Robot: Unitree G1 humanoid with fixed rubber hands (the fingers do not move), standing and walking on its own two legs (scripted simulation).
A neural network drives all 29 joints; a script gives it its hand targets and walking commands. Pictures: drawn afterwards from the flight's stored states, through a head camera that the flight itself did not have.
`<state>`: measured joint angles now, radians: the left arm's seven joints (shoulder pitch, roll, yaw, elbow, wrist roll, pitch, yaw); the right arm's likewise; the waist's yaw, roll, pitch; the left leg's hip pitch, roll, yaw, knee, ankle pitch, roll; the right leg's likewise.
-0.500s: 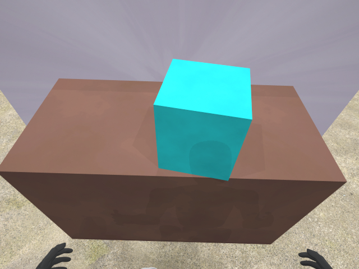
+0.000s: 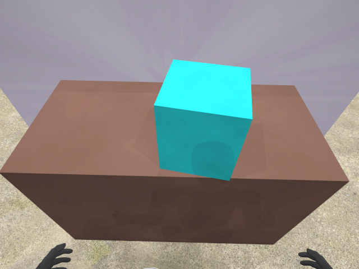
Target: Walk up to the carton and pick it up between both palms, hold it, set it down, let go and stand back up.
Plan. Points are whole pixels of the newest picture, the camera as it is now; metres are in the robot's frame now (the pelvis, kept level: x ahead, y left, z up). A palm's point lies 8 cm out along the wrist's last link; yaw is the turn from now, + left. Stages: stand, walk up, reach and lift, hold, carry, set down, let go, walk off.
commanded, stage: walk up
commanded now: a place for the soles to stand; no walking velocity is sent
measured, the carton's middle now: (202, 121) +0.50 -0.02 +0.04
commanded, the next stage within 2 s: none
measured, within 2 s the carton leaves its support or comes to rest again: neither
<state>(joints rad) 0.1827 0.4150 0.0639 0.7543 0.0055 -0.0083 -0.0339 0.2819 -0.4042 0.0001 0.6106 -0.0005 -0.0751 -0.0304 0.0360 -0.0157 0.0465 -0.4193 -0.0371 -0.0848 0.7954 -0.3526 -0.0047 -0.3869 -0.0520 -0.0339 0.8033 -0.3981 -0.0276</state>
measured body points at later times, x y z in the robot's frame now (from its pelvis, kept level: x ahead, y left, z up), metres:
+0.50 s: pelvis +0.00 +0.00 +0.00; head +0.01 +0.02 +0.45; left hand +0.13 +0.32 -0.10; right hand +0.15 -0.29 -0.06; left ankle +0.04 +0.13 -0.71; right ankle +0.02 -0.13 -0.71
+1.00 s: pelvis +0.00 +0.01 +0.00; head +0.01 +0.02 +0.45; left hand +0.13 +0.33 -0.09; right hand +0.15 -0.29 -0.07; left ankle +0.04 +0.13 -0.71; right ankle +0.02 -0.13 -0.71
